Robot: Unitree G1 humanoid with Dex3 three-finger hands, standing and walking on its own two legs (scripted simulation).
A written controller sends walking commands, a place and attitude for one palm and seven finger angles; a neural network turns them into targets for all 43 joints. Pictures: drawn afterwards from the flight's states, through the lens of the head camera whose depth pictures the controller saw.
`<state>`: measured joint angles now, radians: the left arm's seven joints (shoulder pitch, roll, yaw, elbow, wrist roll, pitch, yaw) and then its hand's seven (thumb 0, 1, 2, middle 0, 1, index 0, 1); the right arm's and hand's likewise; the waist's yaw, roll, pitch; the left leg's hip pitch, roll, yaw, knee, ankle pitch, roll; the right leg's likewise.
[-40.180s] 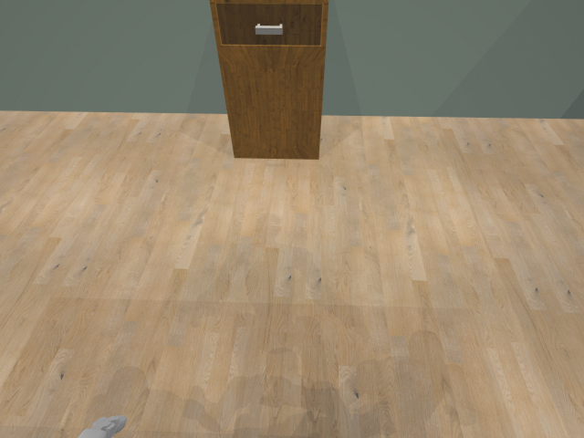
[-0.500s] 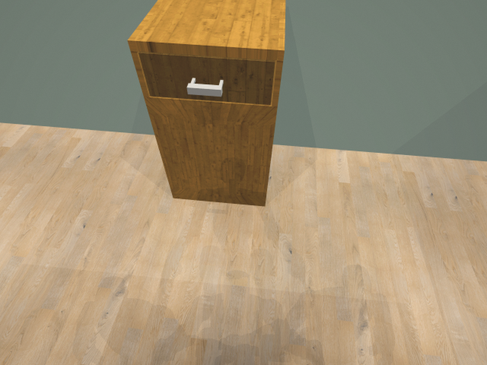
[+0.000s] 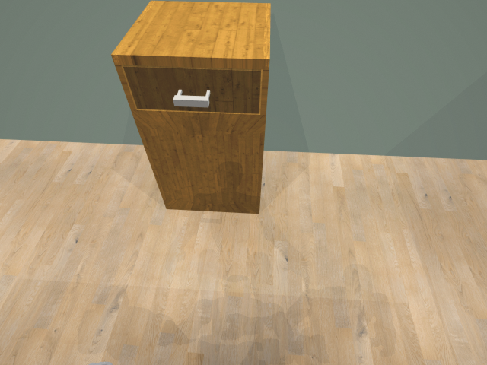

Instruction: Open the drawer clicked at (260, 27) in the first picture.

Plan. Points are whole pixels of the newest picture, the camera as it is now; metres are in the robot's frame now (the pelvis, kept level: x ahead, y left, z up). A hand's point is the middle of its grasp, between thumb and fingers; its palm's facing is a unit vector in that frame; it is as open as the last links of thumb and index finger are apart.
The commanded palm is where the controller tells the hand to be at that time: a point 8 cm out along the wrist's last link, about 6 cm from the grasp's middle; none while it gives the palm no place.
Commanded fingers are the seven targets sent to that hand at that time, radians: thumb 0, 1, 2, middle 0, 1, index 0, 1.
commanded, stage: look to check the result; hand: left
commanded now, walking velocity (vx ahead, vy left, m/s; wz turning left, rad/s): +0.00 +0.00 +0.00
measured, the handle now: (192, 97) +0.88 +0.21 -0.08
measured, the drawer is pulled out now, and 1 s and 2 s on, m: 0.00 0.00 0.00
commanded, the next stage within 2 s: take the last steps up to it in 0.56 s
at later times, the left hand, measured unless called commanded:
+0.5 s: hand out of the picture +0.09 +0.24 -0.15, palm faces -0.03 -0.94 -0.35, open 7.4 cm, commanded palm none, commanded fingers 0.00 0.90 0.90 -0.20 -0.30 -0.20 -0.30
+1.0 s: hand out of the picture +0.05 +0.20 -0.19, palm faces +0.03 -0.98 -0.19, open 7.4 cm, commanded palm none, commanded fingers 0.00 0.90 0.90 -0.20 -0.30 -0.20 -0.30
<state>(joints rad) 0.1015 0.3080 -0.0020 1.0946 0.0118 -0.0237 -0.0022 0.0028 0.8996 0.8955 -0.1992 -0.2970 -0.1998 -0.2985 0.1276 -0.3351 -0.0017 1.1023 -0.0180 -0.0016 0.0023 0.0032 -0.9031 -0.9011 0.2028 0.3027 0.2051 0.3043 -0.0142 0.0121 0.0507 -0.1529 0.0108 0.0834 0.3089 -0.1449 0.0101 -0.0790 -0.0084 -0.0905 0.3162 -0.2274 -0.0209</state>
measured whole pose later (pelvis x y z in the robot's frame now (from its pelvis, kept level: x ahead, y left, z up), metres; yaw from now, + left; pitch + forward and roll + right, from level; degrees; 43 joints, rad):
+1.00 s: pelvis +0.06 +0.00 -0.01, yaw +0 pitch -1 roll -1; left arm 0.29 0.22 0.03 1.12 0.02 -0.02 -0.01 0.00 0.90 0.90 -0.20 -0.30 -0.20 -0.30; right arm 0.25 -0.21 0.00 1.11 -0.03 0.03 0.01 0.00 -0.91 -0.90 0.20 0.30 0.20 0.30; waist 0.01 -0.01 0.04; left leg -0.28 0.07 0.08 0.68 -0.44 -0.01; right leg 0.00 0.02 -0.10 0.37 -0.36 -0.03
